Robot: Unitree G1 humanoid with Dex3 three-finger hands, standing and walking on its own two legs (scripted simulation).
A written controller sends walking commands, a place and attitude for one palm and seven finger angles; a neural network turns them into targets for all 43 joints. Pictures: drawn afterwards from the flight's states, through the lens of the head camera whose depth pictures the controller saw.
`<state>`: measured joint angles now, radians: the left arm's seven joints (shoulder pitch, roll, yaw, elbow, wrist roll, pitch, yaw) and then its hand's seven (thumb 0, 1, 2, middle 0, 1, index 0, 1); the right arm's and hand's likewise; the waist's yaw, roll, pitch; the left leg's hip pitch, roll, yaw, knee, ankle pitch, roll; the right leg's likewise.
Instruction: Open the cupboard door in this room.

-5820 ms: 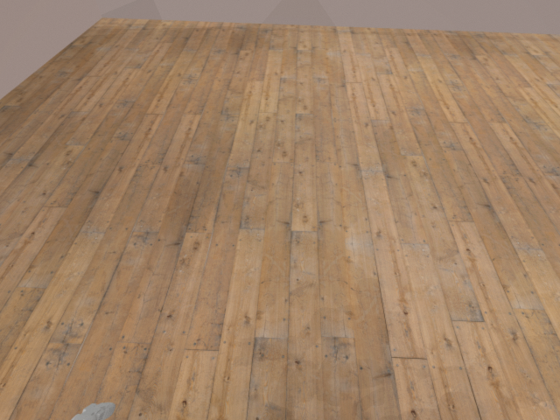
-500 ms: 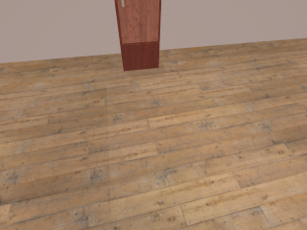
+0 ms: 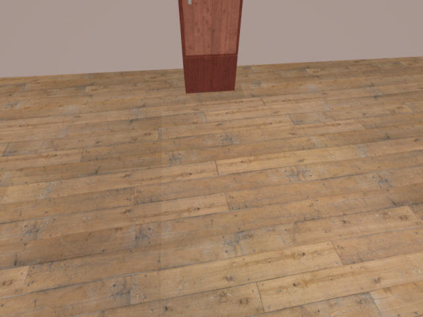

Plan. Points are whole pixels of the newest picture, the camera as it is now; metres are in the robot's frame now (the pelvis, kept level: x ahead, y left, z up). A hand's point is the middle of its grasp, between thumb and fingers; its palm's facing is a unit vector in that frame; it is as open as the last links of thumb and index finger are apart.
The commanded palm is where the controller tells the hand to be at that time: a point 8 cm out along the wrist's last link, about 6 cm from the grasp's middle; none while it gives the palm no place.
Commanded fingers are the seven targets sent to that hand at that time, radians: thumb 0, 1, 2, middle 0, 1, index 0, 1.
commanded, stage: turn or walk to find it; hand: left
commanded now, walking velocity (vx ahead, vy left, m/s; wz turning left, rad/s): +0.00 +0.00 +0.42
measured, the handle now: out of the picture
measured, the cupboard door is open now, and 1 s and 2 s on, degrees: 0 0 0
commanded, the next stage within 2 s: stand and wait in 0.20 s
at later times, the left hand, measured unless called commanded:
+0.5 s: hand out of the picture +0.04 +0.18 -0.16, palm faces +0.13 -0.95 -0.28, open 7.4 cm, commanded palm none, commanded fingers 0.00 0.90 0.90 -0.20 -0.30 -0.20 -0.30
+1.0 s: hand out of the picture -0.11 +0.19 -0.18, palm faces +0.35 -0.91 -0.24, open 7.4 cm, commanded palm none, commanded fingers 0.00 0.90 0.90 -0.20 -0.30 -0.20 -0.30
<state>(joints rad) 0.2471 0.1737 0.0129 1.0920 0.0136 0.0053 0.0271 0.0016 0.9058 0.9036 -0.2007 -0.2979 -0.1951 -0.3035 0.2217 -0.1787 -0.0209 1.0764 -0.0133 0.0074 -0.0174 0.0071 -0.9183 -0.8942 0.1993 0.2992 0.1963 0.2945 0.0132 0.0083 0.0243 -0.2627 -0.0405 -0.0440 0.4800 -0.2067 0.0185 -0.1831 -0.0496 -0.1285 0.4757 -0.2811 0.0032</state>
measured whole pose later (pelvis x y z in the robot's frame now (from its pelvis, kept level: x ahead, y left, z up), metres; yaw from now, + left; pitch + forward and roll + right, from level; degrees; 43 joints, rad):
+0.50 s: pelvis -0.02 -0.03 +0.00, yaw +7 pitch +0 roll +1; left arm 0.17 0.20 0.02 1.00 0.01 0.00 0.03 0.00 0.91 0.90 -0.20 -0.30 -0.19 -0.30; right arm 0.25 -0.21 -0.04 1.04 -0.01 0.03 -0.01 0.00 -0.90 -0.89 0.20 0.30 0.20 0.29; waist -0.01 0.04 0.03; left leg -0.32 -0.07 -0.16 0.49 -0.17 -0.01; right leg -0.19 0.00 0.00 0.50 -0.31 0.00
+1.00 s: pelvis -0.04 +0.00 +0.00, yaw +18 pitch -1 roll +0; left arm 0.26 0.25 0.05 1.05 0.02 0.06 0.02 0.01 0.91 0.90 -0.20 -0.30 -0.20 -0.30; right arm 0.13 -0.20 -0.04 1.00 -0.02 0.02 -0.01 0.00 -0.90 -0.89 0.20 0.30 0.20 0.29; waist 0.03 -0.04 0.09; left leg -0.24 -0.02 0.04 0.53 -0.29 0.04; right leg -0.37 -0.08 -0.07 0.97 -0.50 0.05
